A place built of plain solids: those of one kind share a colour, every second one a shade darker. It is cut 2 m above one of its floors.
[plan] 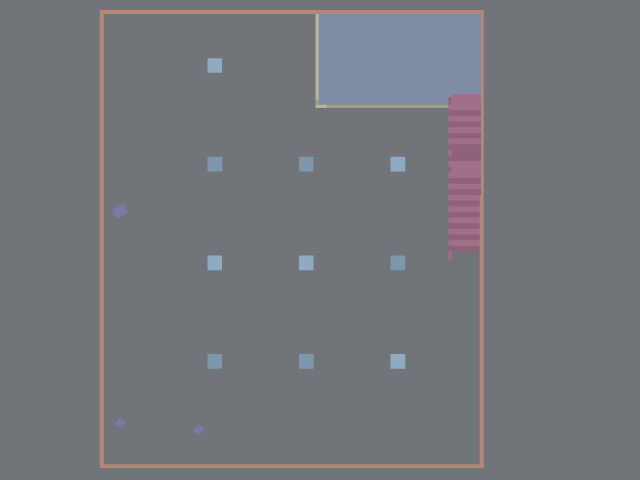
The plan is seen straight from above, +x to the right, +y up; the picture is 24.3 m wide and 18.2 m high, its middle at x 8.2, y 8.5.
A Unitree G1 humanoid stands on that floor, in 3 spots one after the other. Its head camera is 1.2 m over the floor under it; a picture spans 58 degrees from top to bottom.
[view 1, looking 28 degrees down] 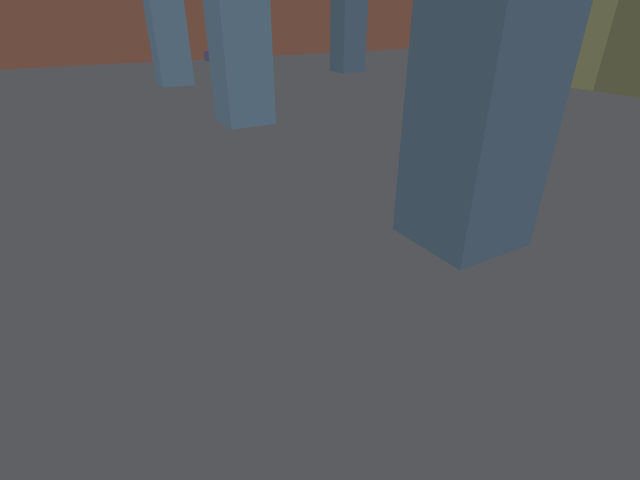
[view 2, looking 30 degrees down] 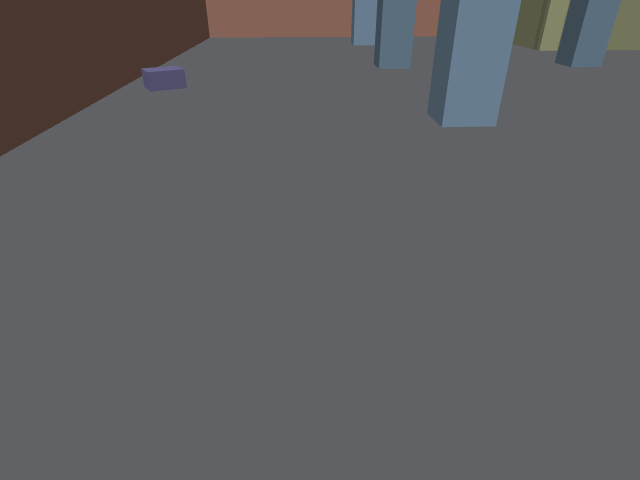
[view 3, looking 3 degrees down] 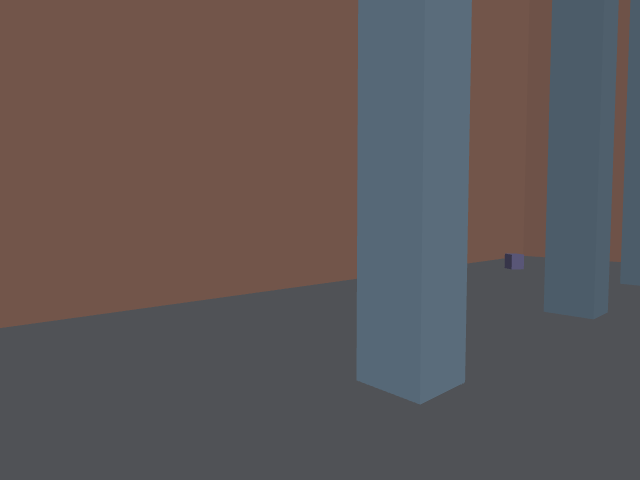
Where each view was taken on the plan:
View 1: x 12.72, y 5.77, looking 150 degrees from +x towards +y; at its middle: ground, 2.56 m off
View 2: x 2.48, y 3.07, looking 87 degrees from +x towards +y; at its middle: ground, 2.40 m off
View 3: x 13.72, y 5.77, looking -132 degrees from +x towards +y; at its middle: wall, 7.77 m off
